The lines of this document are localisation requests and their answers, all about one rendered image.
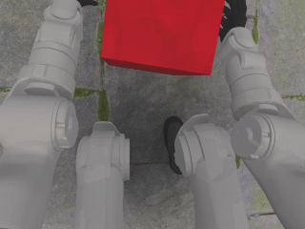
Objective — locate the left robot upper arm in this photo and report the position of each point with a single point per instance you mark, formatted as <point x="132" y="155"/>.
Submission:
<point x="34" y="130"/>

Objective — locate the robot left thigh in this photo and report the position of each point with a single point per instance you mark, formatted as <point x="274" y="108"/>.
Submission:
<point x="100" y="183"/>

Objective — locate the right robot upper arm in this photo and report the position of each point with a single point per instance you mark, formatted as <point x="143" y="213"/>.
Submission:
<point x="273" y="149"/>

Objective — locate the robot right forearm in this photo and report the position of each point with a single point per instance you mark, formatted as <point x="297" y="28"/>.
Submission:
<point x="249" y="82"/>

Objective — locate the robot right hand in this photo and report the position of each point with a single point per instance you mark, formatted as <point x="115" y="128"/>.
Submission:
<point x="236" y="17"/>

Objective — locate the left robot shin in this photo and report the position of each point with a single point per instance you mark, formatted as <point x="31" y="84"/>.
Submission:
<point x="83" y="146"/>

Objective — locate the carton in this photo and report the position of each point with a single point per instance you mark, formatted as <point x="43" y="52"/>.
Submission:
<point x="175" y="37"/>

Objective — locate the robot left forearm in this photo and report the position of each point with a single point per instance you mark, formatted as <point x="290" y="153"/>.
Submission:
<point x="54" y="54"/>

